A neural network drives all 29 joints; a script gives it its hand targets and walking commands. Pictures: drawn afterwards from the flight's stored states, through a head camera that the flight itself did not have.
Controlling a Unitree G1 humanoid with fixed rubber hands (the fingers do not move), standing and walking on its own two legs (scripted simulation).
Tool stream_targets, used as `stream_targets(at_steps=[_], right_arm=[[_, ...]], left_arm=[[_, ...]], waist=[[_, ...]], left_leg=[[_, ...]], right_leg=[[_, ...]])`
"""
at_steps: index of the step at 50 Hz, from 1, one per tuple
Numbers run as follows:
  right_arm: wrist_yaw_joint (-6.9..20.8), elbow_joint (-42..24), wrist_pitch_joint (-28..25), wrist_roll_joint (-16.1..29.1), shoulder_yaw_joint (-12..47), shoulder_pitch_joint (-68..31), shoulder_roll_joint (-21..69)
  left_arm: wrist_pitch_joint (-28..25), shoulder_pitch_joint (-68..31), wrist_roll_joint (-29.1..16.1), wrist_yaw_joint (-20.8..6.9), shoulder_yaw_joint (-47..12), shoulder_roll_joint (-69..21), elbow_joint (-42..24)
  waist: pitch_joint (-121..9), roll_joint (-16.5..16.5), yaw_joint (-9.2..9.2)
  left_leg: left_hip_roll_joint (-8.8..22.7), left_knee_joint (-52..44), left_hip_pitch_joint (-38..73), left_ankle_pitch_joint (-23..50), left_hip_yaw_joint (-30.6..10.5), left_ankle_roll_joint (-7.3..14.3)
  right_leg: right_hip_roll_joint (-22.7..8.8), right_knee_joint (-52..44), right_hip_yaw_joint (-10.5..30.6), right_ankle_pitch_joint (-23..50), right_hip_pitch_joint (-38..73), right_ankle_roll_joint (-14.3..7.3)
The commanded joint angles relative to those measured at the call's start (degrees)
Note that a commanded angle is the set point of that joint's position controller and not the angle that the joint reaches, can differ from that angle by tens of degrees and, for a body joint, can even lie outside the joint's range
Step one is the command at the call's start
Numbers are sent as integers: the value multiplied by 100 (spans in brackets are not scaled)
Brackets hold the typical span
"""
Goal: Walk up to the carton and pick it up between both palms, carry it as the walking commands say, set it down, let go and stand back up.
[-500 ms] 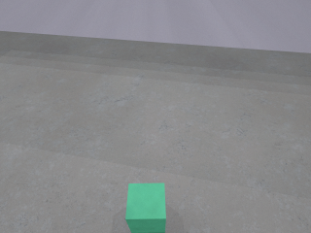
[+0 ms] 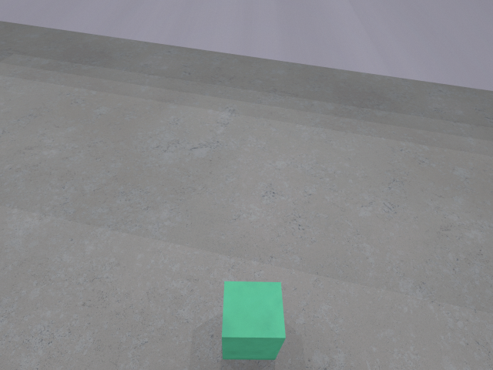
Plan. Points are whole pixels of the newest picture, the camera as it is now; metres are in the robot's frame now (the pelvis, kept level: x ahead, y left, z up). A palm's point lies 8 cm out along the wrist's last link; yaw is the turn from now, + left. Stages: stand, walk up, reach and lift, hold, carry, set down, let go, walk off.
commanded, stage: walk up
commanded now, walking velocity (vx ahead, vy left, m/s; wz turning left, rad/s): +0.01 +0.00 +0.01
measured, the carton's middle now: (250, 322) +0.42 -0.01 -0.64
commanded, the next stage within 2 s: stand in 1.06 s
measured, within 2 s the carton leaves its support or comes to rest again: neither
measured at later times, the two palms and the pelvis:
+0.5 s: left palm out of the picture +0.00 +0.22 -0.14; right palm out of the picture +0.03 -0.23 -0.14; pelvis +0.02 +0.00 +0.00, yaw -2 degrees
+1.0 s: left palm out of the picture +0.00 +0.20 -0.14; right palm out of the picture -0.01 -0.24 -0.14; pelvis +0.01 -0.02 +0.00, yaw -1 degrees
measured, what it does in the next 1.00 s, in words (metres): steps on the spot: right foot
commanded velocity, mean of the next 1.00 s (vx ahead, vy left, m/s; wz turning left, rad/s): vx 0.01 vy -0.04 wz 0.01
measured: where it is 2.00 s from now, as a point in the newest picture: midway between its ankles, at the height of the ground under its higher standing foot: outside the picture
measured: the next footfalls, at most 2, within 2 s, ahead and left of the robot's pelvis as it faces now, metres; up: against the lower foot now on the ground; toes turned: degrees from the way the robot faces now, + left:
right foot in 0.20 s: +0.03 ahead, -0.10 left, +0.00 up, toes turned +0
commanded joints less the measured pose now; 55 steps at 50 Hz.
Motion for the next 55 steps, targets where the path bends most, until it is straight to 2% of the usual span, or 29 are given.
stream_targets(at_steps=[1, 4, 5, 8, 9, 10, 11, 12, 13, 16, 18, 22, 23, 27, 28, 29, 34, 36, 38, 40, 41, 44, 46, 48, 49, 50, 51, 53, 55], right_arm=[[-105, -207, -185, -2, -93, -160, -856], [-124, -30, -176, 17, -92, 170, -749], [-134, -51, -162, 46, -144, 143, -800], [-127, -21, -103, 47, -196, 44, -795], [-116, 13, -58, 78, -186, -47, -712], [-110, -49, -50, 110, -203, -98, -676], [-130, -55, -64, 89, -213, 80, -615], [-118, -6, -22, 119, -151, 43, -341], [-136, 36, 11, 116, -166, 143, -379], [-157, 98, -30, 114, -187, 211, -441], [-184, 41, -60, 91, -245, 196, -678], [-193, 192, 8, 92, -186, 306, -424], [-197, 146, -10, 96, -210, 298, -499], [-203, 239, -23, 91, -201, 282, -429], [-217, 280, 0, 123, -181, 315, -382], [-213, 299, 30, 115, -208, 299, -375], [-224, 297, 26, 74, -258, 414, -549], [-230, 431, 21, 90, -179, 503, -386], [-230, 363, 30, 71, -224, 447, -488], [-225, 316, 56, 65, -235, 462, -448], [-229, 343, 61, 65, -230, 494, -425], [-244, 239, 56, 50, -281, 473, -426], [-225, 376, 85, 74, -160, 631, -175], [-250, 373, 42, 65, -196, 600, -311], [-230, 398, 67, 94, -189, 664, -229], [-236, 386, 54, 69, -170, 623, -273], [-242, 404, 28, 58, -195, 695, -349], [-243, 343, 24, 46, -246, 633, -482], [-238, 381, 27, 62, -143, 646, -297]], left_arm=[[-66, 590, 9, -35, -9, 100, 28], [-73, 271, -25, 28, -32, -51, -103], [-93, 349, -21, 46, -43, -110, -105], [-149, 483, -6, 77, -53, -183, 2], [-199, 543, -12, 87, -87, -205, 51], [-233, 690, -25, 115, -56, -98, 179], [-233, 583, -32, 113, 55, 105, 150], [-272, 368, -36, 114, -47, 16, 197], [-288, 381, -47, 100, -92, 28, 239], [-376, 345, -80, 109, -116, -41, 212], [-271, 402, -82, 135, -16, 78, 262], [-295, 510, -58, 148, -74, -106, 293], [-270, 588, -75, 147, -34, -23, 323], [-301, 632, -66, 149, -51, -59, 350], [-334, 561, -50, 150, -76, -105, 312], [-356, 489, -36, 136, -87, -103, 335], [-224, 581, -68, 168, 25, 68, 413], [-293, 519, -65, 156, -48, -94, 381], [-234, 474, -61, 154, 22, 20, 379], [-227, 613, -51, 164, -16, -79, 334], [-211, 494, -53, 159, 30, -8, 330], [-198, 493, -45, 134, 43, -64, 259], [-269, 521, -20, 144, -15, -200, 297], [-262, 386, -59, 145, 14, -54, 305], [-304, 471, -24, 150, -18, -135, 289], [-276, 447, -38, 137, 22, -38, 314], [-250, 372, -62, 150, 47, 4, 296], [-187, 427, -71, 149, 59, 6, 278], [-253, 602, -68, 130, -16, -155, 243]], waist=[[207, 1590, 108], [177, 1297, -23], [84, 1434, -8], [9, 1117, 128], [-71, 1027, 169], [-112, 661, 218], [-85, 333, 154], [64, -145, 63], [155, -239, -13], [-136, 217, -61], [40, 120, -71], [209, 669, -35], [212, 300, -24], [-89, 556, -40], [-56, 439, -26], [188, 671, -70], [305, -72, -69], [297, 518, -68], [281, 165, -73], [357, 357, -48], [424, 170, -79], [207, 556, -100], [311, 479, -95], [182, 369, -118], [303, 521, -101], [381, 154, -106], [246, 128, -100], [248, 188, -87], [163, 614, -52]], left_leg=[[1209, -1261, 48, 1470, -1017, 558], [1240, -1074, 415, 2331, -965, 706], [1282, -1069, 429, 2215, -936, 733], [1290, -986, 300, 1386, -1006, 742], [1105, -846, 301, 1109, -837, 634], [975, -768, 73, 821, -881, 509], [863, -641, -56, 637, -834, 453], [332, -715, 13, 228, -373, 183], [259, -673, 270, 49, -236, 55], [426, -730, 602, 639, -335, 165], [778, -610, 845, 1292, -520, 277], [606, -644, 455, 1104, -404, 148], [627, -686, 494, 959, -395, 125], [575, -573, 618, 969, -293, 129], [486, -614, 573, 875, -285, 121], [414, -666, 435, 724, -233, 60], [676, -479, 548, 823, -215, 117], [533, -622, 362, 694, -248, 81], [628, -552, 406, 673, -353, 152], [628, -489, 257, 501, -293, 135], [628, -494, 208, 601, -281, 141], [616, -417, 261, 547, -248, 173], [385, -514, 154, 296, -82, 31], [515, -449, 271, 499, -133, 97], [405, -530, 146, 400, -128, 73], [482, -513, 174, 338, -130, 84], [590, -499, 227, 541, -177, 101], [747, -444, 196, 807, -256, 153], [589, -600, 155, 781, -227, 121]], right_leg=[[148, 413, -62, 45, -75, 4], [172, -232, -31, -83, 91, 36], [210, -416, -80, 40, 200, -1], [218, -1263, -217, 620, 704, -121], [133, -1851, -366, 1153, 968, -149], [-26, -2015, -121, 1725, 1354, -206], [-173, -1967, 64, 2183, 1552, -257], [-375, -2252, 411, 2495, 1325, -419], [-447, -2309, 408, 2579, 1054, -469], [-364, -2105, 179, 2652, 1167, -420], [-60, -1885, -67, 2345, 760, -289], [-192, -2033, 98, 2449, 977, -343], [-107, -2033, 43, 2327, 923, -320], [-191, -1994, 106, 2544, 1079, -377], [-265, -2067, 230, 2806, 1097, -423], [-296, -2083, 261, 2677, 978, -432], [-124, -2098, 71, 2137, 725, -373], [-209, -2189, 222, 2141, 969, -427], [-118, -2100, 14, 1911, 811, -372], [-155, -2236, 168, 1766, 781, -379], [-141, -2173, 119, 1741, 791, -426], [-111, -2088, 114, 1425, 694, -392], [-270, -2305, 245, 1570, 789, -432], [-246, -2189, 213, 1819, 876, -498], [-288, -2253, 308, 1866, 927, -444], [-243, -2286, 229, 1619, 810, -420], [-214, -2154, 153, 1765, 943, -481], [-122, -1981, -56, 1775, 811, -439], [-152, -2058, 49, 1967, 1008, -473]])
